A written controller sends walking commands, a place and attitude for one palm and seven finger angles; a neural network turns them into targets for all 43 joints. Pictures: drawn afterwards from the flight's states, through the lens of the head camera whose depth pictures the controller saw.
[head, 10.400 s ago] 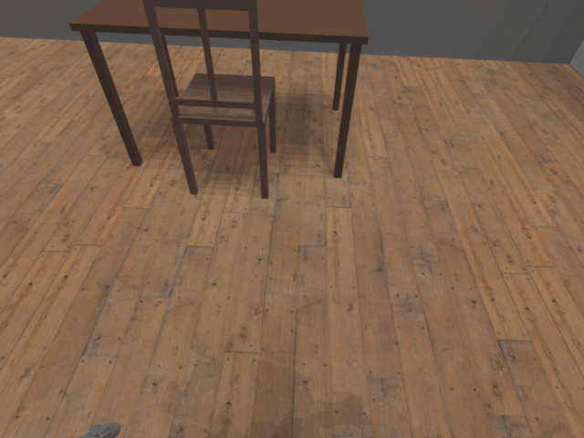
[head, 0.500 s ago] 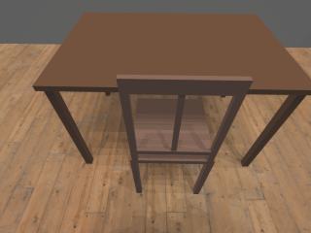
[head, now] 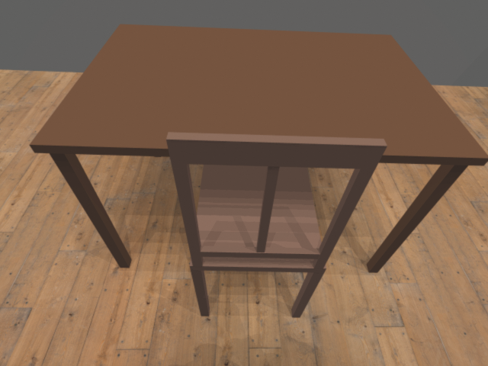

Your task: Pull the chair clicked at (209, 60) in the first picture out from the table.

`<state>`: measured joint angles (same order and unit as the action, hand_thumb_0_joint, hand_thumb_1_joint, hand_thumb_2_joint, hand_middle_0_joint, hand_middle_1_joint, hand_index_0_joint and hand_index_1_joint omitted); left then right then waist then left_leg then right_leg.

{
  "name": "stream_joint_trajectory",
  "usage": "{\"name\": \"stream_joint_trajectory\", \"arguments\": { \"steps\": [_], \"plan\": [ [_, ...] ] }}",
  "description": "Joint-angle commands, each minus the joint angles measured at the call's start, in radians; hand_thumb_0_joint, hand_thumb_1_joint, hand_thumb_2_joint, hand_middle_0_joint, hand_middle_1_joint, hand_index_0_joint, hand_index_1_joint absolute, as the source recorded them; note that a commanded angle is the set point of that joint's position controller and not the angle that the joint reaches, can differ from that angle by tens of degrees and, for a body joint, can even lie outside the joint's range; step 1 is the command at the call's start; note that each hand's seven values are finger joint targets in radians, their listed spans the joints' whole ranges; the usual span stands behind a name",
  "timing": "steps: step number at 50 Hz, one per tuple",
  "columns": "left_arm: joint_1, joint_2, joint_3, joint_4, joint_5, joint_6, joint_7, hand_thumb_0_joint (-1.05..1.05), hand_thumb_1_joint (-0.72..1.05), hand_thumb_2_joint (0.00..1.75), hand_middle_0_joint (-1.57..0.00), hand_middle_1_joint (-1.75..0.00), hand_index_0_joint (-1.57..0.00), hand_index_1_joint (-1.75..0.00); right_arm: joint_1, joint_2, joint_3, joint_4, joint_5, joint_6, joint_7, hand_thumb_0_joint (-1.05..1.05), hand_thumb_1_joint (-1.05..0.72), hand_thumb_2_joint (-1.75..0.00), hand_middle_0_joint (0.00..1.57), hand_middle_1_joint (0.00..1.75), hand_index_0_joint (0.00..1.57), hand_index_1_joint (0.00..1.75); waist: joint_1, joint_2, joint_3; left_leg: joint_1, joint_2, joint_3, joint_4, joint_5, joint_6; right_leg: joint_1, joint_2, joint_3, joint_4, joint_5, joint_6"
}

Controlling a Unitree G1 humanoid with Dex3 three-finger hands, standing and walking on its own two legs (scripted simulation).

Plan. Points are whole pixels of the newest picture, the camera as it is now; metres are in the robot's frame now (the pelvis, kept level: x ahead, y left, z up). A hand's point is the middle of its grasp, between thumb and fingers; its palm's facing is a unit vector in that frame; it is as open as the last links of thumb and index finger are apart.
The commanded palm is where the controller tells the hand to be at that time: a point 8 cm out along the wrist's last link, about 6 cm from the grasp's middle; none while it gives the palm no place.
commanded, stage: look again from close up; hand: left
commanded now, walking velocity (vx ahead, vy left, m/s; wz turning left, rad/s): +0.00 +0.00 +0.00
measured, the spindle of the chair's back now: (265, 214) +0.45 -0.03 -0.08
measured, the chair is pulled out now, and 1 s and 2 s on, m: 0.00 0.00 0.00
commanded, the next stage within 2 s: raise the hand toward the chair's back in 0.38 s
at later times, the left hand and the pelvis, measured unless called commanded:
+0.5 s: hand out of the picture -0.02 +0.15 -0.18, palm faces +0.01 -0.98 -0.19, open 7.4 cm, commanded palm +0.09 +0.20 -0.07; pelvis +0.00 -0.01 +0.00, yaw +1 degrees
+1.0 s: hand out of the picture +0.12 +0.15 -0.09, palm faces +0.19 -0.98 -0.05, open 10.1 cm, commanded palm +0.12 +0.20 -0.06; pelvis -0.05 -0.07 -0.10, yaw +4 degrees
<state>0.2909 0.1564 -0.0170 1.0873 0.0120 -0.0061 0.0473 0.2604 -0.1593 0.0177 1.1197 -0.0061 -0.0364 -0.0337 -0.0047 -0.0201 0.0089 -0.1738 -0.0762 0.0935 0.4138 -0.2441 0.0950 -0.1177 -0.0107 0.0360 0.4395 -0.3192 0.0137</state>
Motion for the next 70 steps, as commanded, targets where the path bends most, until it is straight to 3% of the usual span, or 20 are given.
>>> {"name": "stream_joint_trajectory", "arguments": {
  "steps": [1,23,24,25,26,27,28,30,32,34,36,39,40,43,48,53,57,62,65,70],
  "plan": [
    [0.083,0.088,0.014,-0.019,-0.002,-0.012,0.007,0.00,0.90,0.90,-0.20,-0.30,-0.20,-0.30,0.058,-0.102,-0.017,-0.032,0.003,-0.008,-0.005,0.00,-0.90,-0.90,0.20,0.30,0.20,0.30,0.009,0.012,0.047,0.064,0.175,-0.160,-0.063,0.321,-0.034,-0.085,-0.084,0.055,-0.051,0.250,-0.043],
    [0.095,0.083,0.009,-0.004,-0.002,-0.016,0.003,0.00,0.90,0.90,-0.20,-0.30,-0.20,-0.30,0.058,-0.099,-0.015,-0.015,0.005,-0.004,-0.001,0.00,-0.90,-0.90,0.20,0.30,0.20,0.30,0.007,0.000,0.063,0.078,0.172,-0.162,-0.101,0.215,-0.038,-0.083,-0.087,0.058,-0.095,0.203,-0.045],
    [0.103,0.100,0.008,0.005,0.022,-0.044,0.036,0.00,0.90,0.90,-0.20,-0.30,-0.20,-0.30,0.037,-0.140,-0.015,-0.082,0.004,-0.008,0.008,0.00,-0.90,-0.90,0.20,0.30,0.20,0.30,-0.001,-0.010,0.085,0.001,0.198,-0.169,0.085,0.578,-0.070,-0.115,-0.095,0.044,-0.042,0.417,-0.021],
    [-0.582,0.510,0.326,-1.490,-0.154,-0.180,0.059,0.00,0.88,0.89,-0.20,-0.30,-0.20,-0.30,-0.015,-0.310,-0.099,-0.371,0.013,-0.108,-0.064,0.00,-0.90,-0.90,0.20,0.30,0.20,0.30,-0.095,0.272,-0.302,0.329,0.101,-0.166,0.054,0.668,-0.129,-0.153,-0.003,-0.060,0.005,0.488,-0.021],
    [-0.213,0.233,0.079,-1.292,-0.090,-0.125,0.047,0.00,0.85,0.88,-0.20,-0.29,-0.20,-0.29,-0.004,-0.218,-0.020,-0.345,0.003,-0.226,-0.060,0.00,-0.90,-0.90,0.20,0.30,0.20,0.30,-0.020,0.362,-0.314,0.434,0.189,-0.175,-0.018,0.918,-0.190,-0.195,-0.010,-0.090,0.152,0.159,-0.056],
    [-0.116,0.169,0.066,-1.056,-0.100,-0.096,0.078,0.00,0.83,0.87,-0.19,-0.29,-0.19,-0.29,0.031,-0.209,-0.015,-0.289,0.019,-0.272,-0.035,0.00,-0.90,-0.90,0.20,0.30,0.20,0.30,-0.016,0.276,-0.314,0.369,0.164,-0.164,-0.009,0.934,-0.188,-0.273,0.003,-0.074,0.211,0.013,-0.045],
    [0.098,-0.013,-0.047,-1.024,-0.129,-0.035,0.062,0.00,0.81,0.86,-0.19,-0.29,-0.19,-0.29,0.041,-0.174,-0.030,-0.315,0.026,-0.273,-0.006,0.00,-0.90,-0.90,0.20,0.30,0.20,0.30,-0.025,0.155,-0.232,0.302,0.172,-0.186,-0.010,0.787,-0.164,-0.311,-0.003,-0.090,0.225,-0.029,-0.030],
    [-0.007,-0.053,-0.088,-1.082,-0.156,-0.068,0.012,0.00,0.76,0.84,-0.19,-0.28,-0.19,-0.28,-0.010,-0.203,-0.033,-0.405,0.039,-0.285,-0.006,0.00,-0.90,-0.90,0.20,0.30,0.20,0.30,-0.046,-0.017,-0.082,0.071,0.145,-0.182,0.038,0.324,-0.121,-0.322,-0.003,-0.100,0.159,-0.016,-0.024],
    [-0.079,0.018,0.004,-0.967,-0.169,-0.175,-0.032,0.00,0.71,0.82,-0.18,-0.27,-0.18,-0.27,-0.037,-0.260,-0.045,-0.457,0.016,-0.293,0.005,0.00,-0.90,-0.90,0.20,0.30,0.20,0.30,-0.070,-0.215,0.011,-0.192,0.090,-0.195,0.167,-0.077,-0.084,-0.445,-0.007,-0.109,0.085,-0.058,-0.030],
    [0.047,0.005,0.065,-0.817,-0.198,-0.315,-0.108,0.00,0.67,0.80,-0.18,-0.26,-0.18,-0.26,-0.072,-0.265,-0.058,-0.497,0.002,-0.286,0.019,0.00,-0.90,-0.90,0.20,0.30,0.20,0.30,-0.031,-0.293,-0.010,-0.365,0.072,-0.201,0.281,-0.161,-0.084,-0.581,0.003,-0.112,0.191,-0.152,-0.041],
    [0.210,0.016,0.110,-0.772,-0.257,-0.461,-0.230,0.00,0.62,0.78,-0.17,-0.26,-0.17,-0.26,-0.127,-0.251,-0.067,-0.551,0.005,-0.286,0.042,0.00,-0.90,-0.90,0.20,0.30,0.20,0.30,0.050,-0.276,-0.075,-0.498,0.050,-0.142,0.373,-0.160,-0.099,-0.588,-0.007,-0.064,0.263,-0.213,-0.057],
    [0.213,0.171,0.275,-0.794,-0.285,-0.611,-0.381,0.00,0.55,0.75,-0.16,-0.25,-0.16,-0.25,-0.165,-0.264,-0.085,-0.649,0.009,-0.273,0.057,0.00,-0.90,-0.90,0.20,0.30,0.20,0.30,0.092,-0.037,-0.197,-0.628,0.036,-0.087,0.519,-0.161,-0.107,-0.596,-0.030,0.037,0.387,-0.204,-0.081],
    [0.211,0.238,0.330,-0.800,-0.264,-0.598,-0.377,0.00,0.53,0.74,-0.16,-0.24,-0.16,-0.24,-0.160,-0.257,-0.088,-0.670,0.016,-0.254,0.063,0.00,-0.90,-0.90,0.20,0.30,0.20,0.30,0.111,0.061,-0.218,-0.649,0.036,-0.077,0.537,-0.157,-0.106,-0.590,-0.027,0.048,0.414,-0.200,-0.086],
    [0.067,0.232,0.291,-1.060,-0.271,-0.536,-0.345,0.00,0.46,0.71,-0.16,-0.23,-0.16,-0.23,-0.226,-0.228,-0.079,-0.793,0.027,-0.218,0.052,0.00,-0.90,-0.90,0.20,0.30,0.20,0.30,0.095,0.057,-0.272,-0.705,0.028,-0.062,0.576,-0.242,-0.079,-0.598,-0.024,0.120,0.389,-0.352,-0.065],
    [-0.049,0.224,0.276,-1.437,-0.294,-0.606,-0.241,0.00,0.34,0.66,-0.14,-0.21,-0.14,-0.21,-0.110,-0.185,-0.077,-0.753,0.020,-0.226,0.014,0.00,-0.90,-0.90,0.20,0.30,0.20,0.30,0.010,0.167,-0.399,-0.612,0.063,-0.108,0.674,-0.088,-0.052,-0.582,-0.011,0.160,0.409,-0.115,-0.038],
    [-0.090,0.170,0.143,-1.269,-0.292,-0.622,-0.375,0.00,0.22,0.61,-0.13,-0.19,-0.13,-0.19,-0.087,-0.211,-0.049,-0.641,0.025,-0.279,-0.028,0.00,-0.90,-0.90,0.20,0.30,0.20,0.30,-0.093,0.041,-0.274,-0.711,0.091,-0.144,0.752,-0.087,-0.040,-0.678,-0.011,0.121,0.440,-0.024,0.009],
    [-0.011,0.225,0.225,-1.101,-0.322,-0.473,-0.482,0.00,0.13,0.57,-0.12,-0.18,-0.12,-0.18,-0.091,-0.226,-0.054,-0.646,0.046,-0.279,-0.051,0.00,-0.90,-0.90,0.20,0.30,0.20,0.30,-0.044,-0.021,-0.355,-0.744,0.076,-0.144,0.730,-0.072,-0.042,-0.584,-0.027,0.133,0.417,0.005,0.035],
    [0.137,0.258,0.412,-1.224,-0.383,-0.365,-0.405,0.00,0.01,0.52,-0.11,-0.16,-0.11,-0.16,-0.120,-0.178,-0.069,-0.698,0.045,-0.246,-0.032,0.00,-0.90,-0.90,0.20,0.30,0.20,0.30,0.066,-0.035,-0.578,-0.652,0.059,-0.139,0.646,0.065,-0.064,-0.291,-0.061,0.128,0.458,0.427,0.067],
    [0.158,0.215,0.384,-1.255,-0.357,-0.408,-0.315,0.00,-0.06,0.49,-0.10,-0.15,-0.10,-0.15,-0.119,-0.156,-0.075,-0.681,0.034,-0.239,-0.020,0.00,-0.90,-0.90,0.20,0.30,0.20,0.30,0.061,-0.019,-0.503,-0.604,0.067,-0.136,0.610,0.105,-0.067,-0.342,-0.037,0.075,0.476,0.469,0.038],
    [0.069,0.147,0.239,-1.160,-0.273,-0.500,-0.305,0.00,-0.17,0.44,-0.09,-0.13,-0.09,-0.13,-0.118,-0.185,-0.074,-0.652,0.028,-0.235,-0.017,0.00,-0.90,-0.90,0.20,0.30,0.20,0.30,-0.027,-0.033,-0.268,-0.656,0.084,-0.138,0.631,0.012,-0.052,-0.629,-0.004,0.014,0.483,0.136,0.003]
  ]
}}
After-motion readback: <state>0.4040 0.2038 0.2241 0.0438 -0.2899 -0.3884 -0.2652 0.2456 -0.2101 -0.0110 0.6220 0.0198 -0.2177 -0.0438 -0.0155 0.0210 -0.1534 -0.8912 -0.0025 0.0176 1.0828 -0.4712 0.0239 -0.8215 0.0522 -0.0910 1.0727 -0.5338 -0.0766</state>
